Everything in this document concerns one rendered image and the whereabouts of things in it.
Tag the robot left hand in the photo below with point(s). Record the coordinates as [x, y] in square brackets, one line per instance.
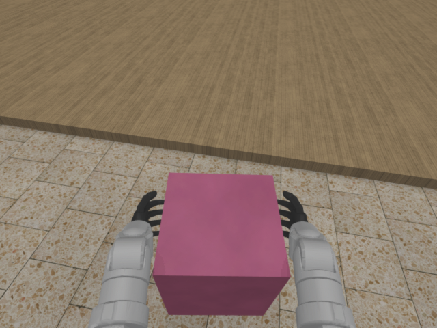
[142, 212]

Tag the right robot forearm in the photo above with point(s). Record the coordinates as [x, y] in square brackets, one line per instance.
[321, 302]

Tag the left robot forearm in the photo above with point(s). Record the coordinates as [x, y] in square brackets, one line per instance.
[123, 296]

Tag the carton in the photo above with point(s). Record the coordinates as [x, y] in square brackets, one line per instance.
[221, 249]

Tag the robot right hand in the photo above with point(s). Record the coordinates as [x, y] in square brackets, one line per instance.
[295, 214]

